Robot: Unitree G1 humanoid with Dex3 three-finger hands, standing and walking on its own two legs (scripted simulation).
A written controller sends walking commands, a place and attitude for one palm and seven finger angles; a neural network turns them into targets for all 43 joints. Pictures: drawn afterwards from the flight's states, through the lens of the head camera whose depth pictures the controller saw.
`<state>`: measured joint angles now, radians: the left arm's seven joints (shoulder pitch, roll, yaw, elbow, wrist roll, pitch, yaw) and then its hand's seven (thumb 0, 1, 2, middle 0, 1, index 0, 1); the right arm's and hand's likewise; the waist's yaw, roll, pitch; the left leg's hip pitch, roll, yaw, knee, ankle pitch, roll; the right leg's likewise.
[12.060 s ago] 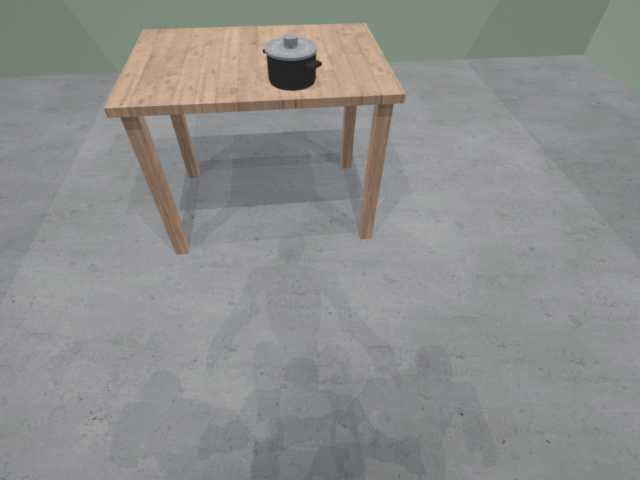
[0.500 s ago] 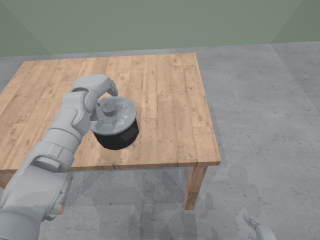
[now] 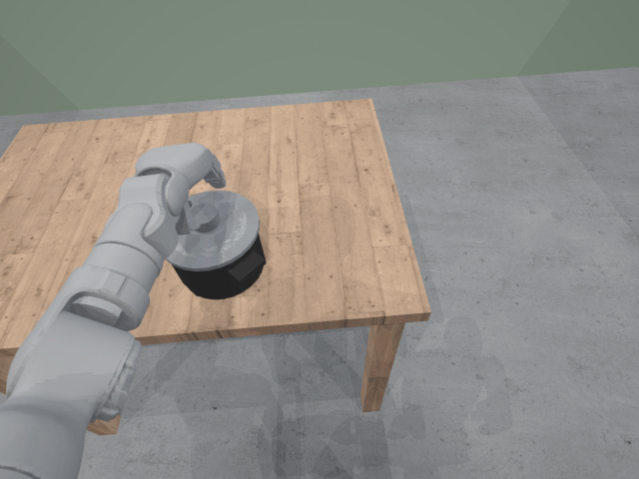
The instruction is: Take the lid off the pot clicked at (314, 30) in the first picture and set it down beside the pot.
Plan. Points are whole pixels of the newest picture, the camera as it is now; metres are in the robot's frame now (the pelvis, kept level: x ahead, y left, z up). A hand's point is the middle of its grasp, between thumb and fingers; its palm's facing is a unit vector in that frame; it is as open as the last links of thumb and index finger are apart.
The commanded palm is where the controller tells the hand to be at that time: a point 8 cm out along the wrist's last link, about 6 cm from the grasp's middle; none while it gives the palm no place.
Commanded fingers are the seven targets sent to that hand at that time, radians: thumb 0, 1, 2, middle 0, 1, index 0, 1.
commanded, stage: lower the open fingers around the knob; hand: left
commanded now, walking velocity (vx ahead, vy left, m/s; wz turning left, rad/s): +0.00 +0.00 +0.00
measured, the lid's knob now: (204, 217) +0.48 +0.17 +0.03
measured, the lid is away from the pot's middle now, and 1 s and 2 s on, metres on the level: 0.00 0.00 0.01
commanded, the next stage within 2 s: close the fingers and squeeze the knob in 0.76 s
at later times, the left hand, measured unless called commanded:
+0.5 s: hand (188, 226) +0.45 +0.18 +0.06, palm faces -0.36 -0.08 -0.93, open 10.1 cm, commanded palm +0.45 +0.18 +0.12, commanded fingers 0.00 -0.26 1.37 -0.83 -0.08 -0.83 -0.08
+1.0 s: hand (190, 228) +0.45 +0.18 +0.06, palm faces -0.36 -0.08 -0.93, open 10.1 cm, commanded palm +0.44 +0.18 +0.12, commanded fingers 0.00 -0.05 1.04 -0.54 -0.79 -0.54 -0.79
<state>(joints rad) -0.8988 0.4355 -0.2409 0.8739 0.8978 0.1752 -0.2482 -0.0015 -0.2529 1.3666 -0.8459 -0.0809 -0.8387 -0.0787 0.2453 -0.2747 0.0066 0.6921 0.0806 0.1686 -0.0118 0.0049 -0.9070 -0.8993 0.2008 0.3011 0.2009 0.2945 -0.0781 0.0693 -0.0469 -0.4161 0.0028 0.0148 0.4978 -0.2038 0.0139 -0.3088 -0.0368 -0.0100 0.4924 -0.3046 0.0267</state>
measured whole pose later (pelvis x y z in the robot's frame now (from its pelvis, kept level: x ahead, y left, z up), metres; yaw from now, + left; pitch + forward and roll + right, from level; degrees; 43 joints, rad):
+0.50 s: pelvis +0.00 +0.00 +0.00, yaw +0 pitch +8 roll +0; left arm -0.84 0.42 -0.23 0.89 0.90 0.13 -0.20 0.00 -0.25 1.37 -0.85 -0.08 -0.82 -0.07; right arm 0.19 -0.26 0.01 0.67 0.08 0.17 -0.02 0.00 -0.91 -0.90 0.20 0.30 0.20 0.29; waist -0.07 0.05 -0.06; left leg -0.45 0.01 0.01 0.53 -0.22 0.01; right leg -0.33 -0.03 -0.01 0.51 -0.32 0.03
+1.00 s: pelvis +0.00 +0.00 +0.00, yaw -1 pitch +8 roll -1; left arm -0.83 0.43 -0.21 0.91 0.92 0.13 -0.18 0.00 -0.18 1.22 -0.71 -0.35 -0.70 -0.35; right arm 0.23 -0.27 0.00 0.68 0.08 0.17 -0.03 0.00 -0.91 -0.90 0.20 0.30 0.20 0.29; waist -0.09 0.05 -0.06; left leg -0.46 0.02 0.02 0.54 -0.22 0.01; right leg -0.35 -0.02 -0.01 0.51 -0.31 0.02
